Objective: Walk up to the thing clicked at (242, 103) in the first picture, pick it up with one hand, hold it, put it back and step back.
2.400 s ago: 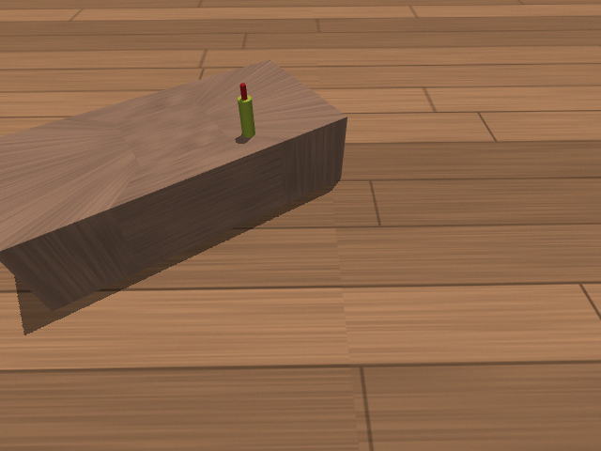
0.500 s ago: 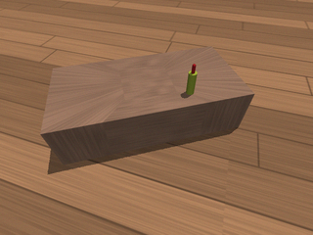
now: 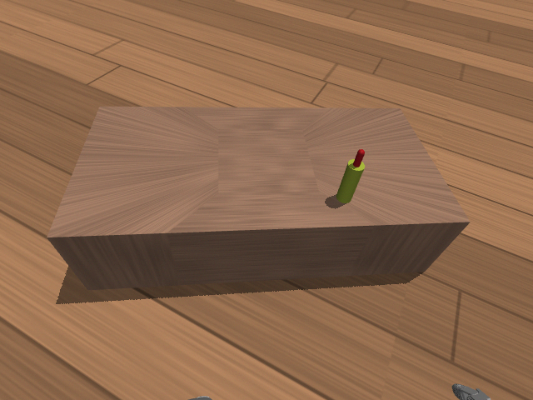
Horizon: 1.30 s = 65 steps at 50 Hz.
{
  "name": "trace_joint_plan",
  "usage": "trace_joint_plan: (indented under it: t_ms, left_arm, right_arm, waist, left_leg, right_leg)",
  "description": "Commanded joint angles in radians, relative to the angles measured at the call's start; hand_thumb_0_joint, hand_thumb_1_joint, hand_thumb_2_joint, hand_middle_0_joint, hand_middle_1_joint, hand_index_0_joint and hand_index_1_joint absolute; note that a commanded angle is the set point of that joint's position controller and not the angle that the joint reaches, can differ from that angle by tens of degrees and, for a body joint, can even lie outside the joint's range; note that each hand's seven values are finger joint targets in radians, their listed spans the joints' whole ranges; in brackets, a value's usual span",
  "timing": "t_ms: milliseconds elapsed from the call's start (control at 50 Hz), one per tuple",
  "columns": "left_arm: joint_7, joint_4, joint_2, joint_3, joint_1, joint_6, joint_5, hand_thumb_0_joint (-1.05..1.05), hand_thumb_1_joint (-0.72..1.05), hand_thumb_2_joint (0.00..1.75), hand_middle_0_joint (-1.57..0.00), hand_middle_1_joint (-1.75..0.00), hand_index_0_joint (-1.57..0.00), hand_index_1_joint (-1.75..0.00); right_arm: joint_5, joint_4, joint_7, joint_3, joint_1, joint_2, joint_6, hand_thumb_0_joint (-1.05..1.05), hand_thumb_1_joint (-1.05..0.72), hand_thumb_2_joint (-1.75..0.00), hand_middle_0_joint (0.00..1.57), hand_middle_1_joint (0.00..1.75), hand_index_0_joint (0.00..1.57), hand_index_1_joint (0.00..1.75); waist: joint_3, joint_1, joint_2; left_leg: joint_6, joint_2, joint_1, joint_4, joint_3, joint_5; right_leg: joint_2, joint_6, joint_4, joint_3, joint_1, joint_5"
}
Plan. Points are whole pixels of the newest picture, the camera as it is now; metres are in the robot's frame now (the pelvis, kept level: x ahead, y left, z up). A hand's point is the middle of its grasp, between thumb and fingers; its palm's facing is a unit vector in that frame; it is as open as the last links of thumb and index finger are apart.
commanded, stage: walk up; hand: right
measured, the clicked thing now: (352, 175) +0.84 -0.29 -0.28
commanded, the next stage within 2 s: none
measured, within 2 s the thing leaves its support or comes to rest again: neither
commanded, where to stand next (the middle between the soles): +0.38 -0.14 m, yaw +5 degrees
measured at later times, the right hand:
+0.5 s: hand (487, 346) +0.25 -0.40 -0.12, palm faces -0.14 +0.91 -0.40, open 7.4 cm
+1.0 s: hand (491, 296) +0.37 -0.47 -0.15, palm faces -0.12 +0.91 -0.41, open 7.4 cm
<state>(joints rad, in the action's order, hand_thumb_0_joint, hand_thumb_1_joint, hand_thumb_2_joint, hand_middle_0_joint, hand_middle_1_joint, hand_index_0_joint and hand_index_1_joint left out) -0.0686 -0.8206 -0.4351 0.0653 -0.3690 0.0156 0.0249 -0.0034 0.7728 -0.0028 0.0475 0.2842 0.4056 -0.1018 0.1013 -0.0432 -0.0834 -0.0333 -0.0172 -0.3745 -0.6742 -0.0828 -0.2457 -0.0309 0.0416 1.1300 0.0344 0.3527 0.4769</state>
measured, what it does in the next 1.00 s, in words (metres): walks ahead: right foot, then left foot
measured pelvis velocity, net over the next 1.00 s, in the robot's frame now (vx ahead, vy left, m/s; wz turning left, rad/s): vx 0.29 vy -0.19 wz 0.10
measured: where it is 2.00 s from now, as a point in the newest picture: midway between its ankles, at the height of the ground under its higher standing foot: (309, 375)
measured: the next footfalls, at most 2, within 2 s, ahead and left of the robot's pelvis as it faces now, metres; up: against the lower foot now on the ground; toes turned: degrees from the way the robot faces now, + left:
right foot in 0.24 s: +0.21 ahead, -0.24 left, +0.00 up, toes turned -4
left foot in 0.60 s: +0.32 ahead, -0.01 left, +0.00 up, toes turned +8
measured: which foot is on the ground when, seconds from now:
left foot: down 0.00-0.26, up 0.28-0.58, down 0.60-0.94, up 0.96-1.00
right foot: up 0.00-0.22, down 0.24-0.60, up 0.62-0.92, down 0.94-1.00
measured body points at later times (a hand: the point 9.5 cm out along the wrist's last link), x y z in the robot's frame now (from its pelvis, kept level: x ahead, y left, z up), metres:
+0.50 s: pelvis +0.16 -0.12 +0.01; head +0.17 -0.12 +0.46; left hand +0.16 +0.21 -0.09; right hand +0.26 -0.44 -0.09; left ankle +0.23 +0.00 -0.68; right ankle +0.17 -0.24 -0.71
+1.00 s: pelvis +0.29 -0.19 +0.00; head +0.31 -0.20 +0.44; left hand +0.33 +0.14 -0.11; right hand +0.37 -0.52 -0.12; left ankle +0.28 -0.03 -0.70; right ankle +0.38 -0.32 -0.72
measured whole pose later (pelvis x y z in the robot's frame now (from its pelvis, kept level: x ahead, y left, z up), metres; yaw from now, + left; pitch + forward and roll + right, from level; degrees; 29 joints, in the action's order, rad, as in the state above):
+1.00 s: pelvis +0.29 -0.19 +0.00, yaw +6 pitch -2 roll +0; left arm -0.02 -0.89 -0.41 0.05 -0.25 -0.05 0.02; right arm 0.00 0.89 0.00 0.04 0.28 0.44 0.00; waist 0.10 0.01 0.03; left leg -0.02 -0.06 -0.38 -0.88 0.03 -0.49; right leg -0.06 -0.01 0.73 0.04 0.42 0.26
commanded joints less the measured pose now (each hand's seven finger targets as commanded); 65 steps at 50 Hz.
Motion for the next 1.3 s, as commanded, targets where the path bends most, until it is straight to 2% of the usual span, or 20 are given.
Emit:
trace_joint_plan:
  t_ms: [0,100,220,240,260,360,480,540,560,600,720,820,900,920,940,1000,1160,1200,1240,1280]
  left_arm:
    - [0.005,0.074,-0.213,0.075,-0.040,-0.037,-0.007,0.00,0.90,0.90,-0.20,-0.30,-0.20,-0.30]
    - [-0.031,0.077,-0.184,0.076,0.016,-0.035,0.001,0.00,0.90,0.90,-0.20,-0.30,-0.20,-0.30]
    - [-0.015,-0.013,-0.250,0.124,-0.154,-0.061,0.015,0.00,0.90,0.90,-0.20,-0.30,-0.20,-0.30]
    - [-0.002,-0.006,-0.344,0.143,-0.222,-0.073,0.026,0.00,0.90,0.90,-0.20,-0.30,-0.20,-0.30]
    - [0.005,0.034,-0.372,0.126,-0.125,-0.081,0.012,0.00,0.90,0.90,-0.20,-0.30,-0.20,-0.30]
    - [0.021,0.052,-0.266,0.091,0.034,-0.082,-0.004,0.00,0.90,0.90,-0.20,-0.30,-0.20,-0.30]
    - [0.019,0.075,-0.254,0.070,0.022,-0.084,-0.004,0.00,0.90,0.90,-0.20,-0.30,-0.20,-0.30]
    - [0.016,0.099,-0.214,0.042,0.079,-0.073,-0.013,0.00,0.90,0.90,-0.20,-0.30,-0.20,-0.30]
    - [0.017,0.101,-0.169,0.025,0.045,-0.071,-0.017,0.00,0.90,0.90,-0.20,-0.30,-0.20,-0.30]
    - [0.025,0.102,-0.181,0.038,0.018,-0.054,-0.018,0.00,0.90,0.90,-0.20,-0.30,-0.20,-0.30]
    - [0.013,0.014,-0.207,0.056,-0.042,-0.045,-0.012,0.00,0.90,0.90,-0.20,-0.30,-0.20,-0.30]
    - [0.027,-0.015,-0.148,0.043,-0.014,-0.057,-0.022,0.00,0.90,0.90,-0.20,-0.30,-0.20,-0.30]
    - [0.066,-0.054,-0.199,0.056,-0.034,-0.089,-0.004,0.00,0.90,0.90,-0.20,-0.30,-0.20,-0.30]
    - [0.074,-0.033,-0.270,0.065,-0.001,-0.101,0.004,0.00,0.90,0.90,-0.20,-0.30,-0.20,-0.30]
    - [0.079,-0.026,-0.321,0.064,0.047,-0.094,-0.009,0.00,0.90,0.90,-0.20,-0.30,-0.20,-0.30]
    - [0.086,-0.025,-0.268,0.045,0.152,-0.088,-0.006,0.00,0.90,0.90,-0.20,-0.30,-0.20,-0.30]
    - [0.095,-0.043,-0.270,0.041,0.193,-0.074,-0.010,0.00,0.90,0.90,-0.20,-0.30,-0.20,-0.30]
    - [0.092,-0.044,-0.220,0.017,0.225,-0.066,-0.021,0.00,0.90,0.90,-0.20,-0.30,-0.20,-0.30]
    - [0.095,-0.053,-0.146,-0.007,0.215,-0.059,-0.039,0.00,0.90,0.90,-0.20,-0.30,-0.20,-0.30]
    - [0.097,-0.100,-0.174,0.000,0.207,-0.057,-0.029,0.00,0.90,0.90,-0.20,-0.30,-0.20,-0.30]
  right_arm:
    - [-0.005,-0.040,0.028,0.093,0.080,0.296,-0.023,0.00,-0.90,-0.90,0.20,0.30,0.20,0.30]
    - [0.011,-0.046,0.011,0.106,0.052,0.342,-0.031,0.00,-0.90,-0.90,0.20,0.30,0.20,0.30]
    - [0.028,-0.032,0.008,0.073,0.014,0.245,0.004,0.00,-0.90,-0.90,0.20,0.30,0.20,0.30]
    - [0.018,-0.058,0.011,0.046,-0.008,0.161,0.003,0.00,-0.90,-0.90,0.20,0.30,0.20,0.30]
    - [0.017,-0.060,0.025,0.060,-0.051,0.214,0.006,0.00,-0.90,-0.90,0.20,0.30,0.20,0.30]
    - [0.003,0.061,-0.001,0.063,0.080,0.239,-0.008,0.00,-0.90,-0.90,0.20,0.30,0.20,0.30]
    - [0.009,0.029,-0.023,0.060,0.018,0.196,-0.008,0.00,-0.90,-0.90,0.20,0.30,0.20,0.30]
    - [0.010,0.070,-0.012,0.073,0.155,0.204,-0.022,0.00,-0.90,-0.90,0.20,0.30,0.20,0.30]
    - [0.014,0.077,-0.001,0.091,0.202,0.251,-0.028,0.00,-0.90,-0.90,0.20,0.30,0.20,0.30]
    - [0.019,0.022,0.016,0.124,0.241,0.386,-0.026,0.00,-0.90,-0.90,0.20,0.30,0.20,0.30]
    - [0.007,0.001,0.007,0.080,0.065,0.283,-0.025,0.00,-0.90,-0.90,0.20,0.30,0.20,0.30]
    - [0.017,-0.004,0.002,0.064,-0.022,0.268,0.009,0.00,-0.90,-0.90,0.20,0.30,0.20,0.30]
    - [0.003,0.008,0.005,0.020,-0.002,0.150,0.060,0.00,-0.90,-0.90,0.20,0.30,0.20,0.30]
    - [0.004,0.004,0.003,0.000,0.032,0.093,0.067,0.00,-0.90,-0.90,0.20,0.30,0.20,0.30]
    - [0.007,0.022,0.019,0.028,-0.003,0.172,0.081,0.00,-0.90,-0.90,0.20,0.30,0.20,0.30]
    - [-0.003,0.101,0.020,0.041,0.014,0.212,0.082,0.00,-0.90,-0.90,0.20,0.30,0.20,0.30]
    - [0.019,0.151,0.001,0.043,-0.019,0.190,0.092,0.00,-0.90,-0.90,0.20,0.30,0.20,0.30]
    - [0.029,0.182,0.004,0.051,0.015,0.201,0.077,0.00,-0.90,-0.90,0.20,0.30,0.20,0.30]
    - [0.029,0.143,0.003,0.067,-0.118,0.308,0.071,0.00,-0.90,-0.90,0.20,0.30,0.20,0.30]
    - [0.018,0.145,-0.003,0.049,-0.165,0.259,0.079,0.00,-0.90,-0.90,0.20,0.30,0.20,0.30]
  waist:
    - [-0.031,0.027,0.181]
    - [-0.026,0.039,0.282]
    - [-0.113,-0.084,-0.024]
    - [-0.079,-0.126,-0.305]
    - [-0.025,-0.095,-0.246]
    - [-0.005,0.007,-0.123]
    - [-0.056,-0.008,-0.086]
    - [-0.115,0.088,0.035]
    - [-0.149,0.118,0.146]
    - [-0.150,0.123,0.225]
    - [-0.021,0.032,0.217]
    - [-0.041,0.019,0.303]
    - [-0.134,-0.015,0.020]
    - [-0.122,0.012,-0.131]
    - [-0.114,0.001,-0.095]
    - [-0.093,0.035,-0.086]
    - [-0.161,0.035,-0.129]
    - [-0.182,0.073,-0.045]
    - [-0.146,0.026,0.232]
    - [-0.115,0.011,0.171]
  left_leg:
    - [-0.195,-0.291,0.114,0.341,0.333,-0.004]
    - [-0.190,-0.244,0.000,0.356,0.232,-0.219]
    - [-0.085,-0.093,-0.262,-0.121,0.073,-0.416]
    - [-0.023,0.036,-0.451,-0.482,-0.026,-0.363]
    - [-0.002,0.028,-0.483,-0.573,0.121,-0.337]
    - [0.000,-0.066,-0.234,-0.322,0.089,-0.184]
    - [-0.002,-0.016,-0.075,-0.047,0.015,-0.063]
    - [-0.011,0.023,0.267,0.134,-0.005,0.084]
    - [-0.052,-0.013,0.435,0.195,0.106,-0.021]
    - [-0.254,-0.430,0.464,0.408,0.817,-0.338]
    - [-0.191,-0.251,0.109,0.390,0.314,-0.104]
    - [-0.173,-0.196,-0.061,0.277,0.174,0.075]
    - [-0.063,-0.056,-0.142,-0.135,0.046,-0.101]
    - [-0.006,0.014,-0.217,-0.277,0.038,-0.262]
    - [0.003,-0.009,-0.177,-0.328,0.127,-0.343]
    - [-0.001,-0.054,-0.131,-0.286,0.141,-0.288]
    - [0.002,-0.011,-0.010,-0.046,0.063,-0.195]
    - [-0.014,-0.002,0.155,0.140,0.072,-0.044]
    - [-0.135,-0.238,0.120,0.261,0.435,-0.035]
    - [-0.177,-0.228,0.006,0.224,0.350,0.006]
  right_leg:
    - [-0.122,-0.018,-0.004,-0.104,0.222,-0.060]
    - [-0.112,-0.029,-0.300,-0.038,0.104,-0.151]
    - [-0.012,-0.008,-0.535,0.033,-0.337,-0.067]
    - [-0.260,0.077,-0.817,-0.425,-0.348,0.296]
    - [-0.401,0.189,-0.952,-0.703,-0.246,0.315]
    - [-0.271,0.204,-0.822,-0.265,-0.082,-0.022]
    - [-0.264,0.193,-0.774,-0.160,-0.119,-0.215]
    - [-0.217,0.130,-0.570,-0.054,0.035,-0.244]
    - [-0.142,0.085,-0.367,0.017,0.149,-0.302]
    - [-0.009,0.005,0.010,-0.035,0.413,0.065]
    - [-0.108,-0.022,-0.117,-0.065,0.210,-0.133]
    - [-0.051,-0.037,-0.376,0.021,-0.032,-0.234]
    - [-0.057,-0.019,-0.657,-0.056,-0.248,-0.280]
    - [-0.292,0.054,-0.762,-0.400,-0.213,-0.292]
    - [-0.404,0.180,-0.815,-0.543,-0.102,-0.202]
    - [-0.295,0.151,-0.739,-0.352,-0.069,-0.183]
    - [-0.281,0.155,-0.633,-0.243,-0.090,-0.404]
    - [-0.233,0.092,-0.519,-0.157,0.012,-0.433]
    - [-0.016,-0.018,-0.368,0.026,0.119,-0.120]
    - [-0.014,-0.019,-0.397,-0.004,-0.033,-0.012]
